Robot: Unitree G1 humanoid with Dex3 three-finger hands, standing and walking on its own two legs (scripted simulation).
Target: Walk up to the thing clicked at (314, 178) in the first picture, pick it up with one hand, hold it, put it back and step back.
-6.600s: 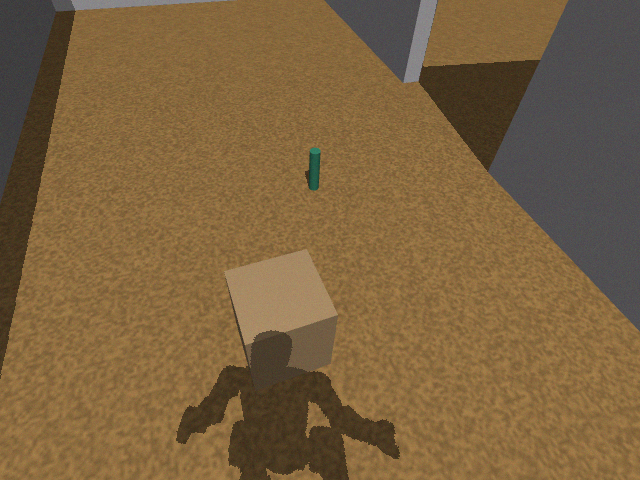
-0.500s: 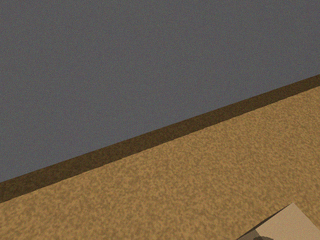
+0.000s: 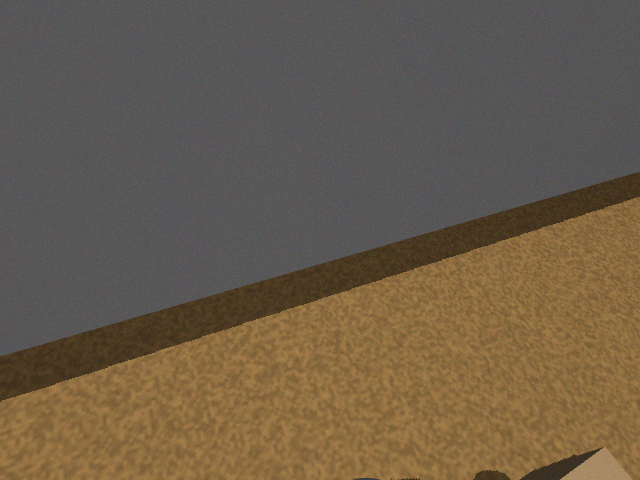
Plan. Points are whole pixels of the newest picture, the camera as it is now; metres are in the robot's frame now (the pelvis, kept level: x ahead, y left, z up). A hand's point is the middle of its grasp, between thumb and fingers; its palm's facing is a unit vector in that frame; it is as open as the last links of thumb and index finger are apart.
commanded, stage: walk up
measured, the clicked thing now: out of the picture +0.15 -1.49 -0.66
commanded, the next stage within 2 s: none
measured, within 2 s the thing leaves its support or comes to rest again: neither
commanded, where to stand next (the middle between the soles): +0.38 -0.04 m, yaw -1 degrees
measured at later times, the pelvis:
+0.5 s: pelvis +0.18 -0.02 +0.00, yaw -22 degrees
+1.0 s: pelvis +0.35 +0.06 +0.00, yaw -47 degrees
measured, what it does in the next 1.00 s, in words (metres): walks ahead, turning right: right foot, then left foot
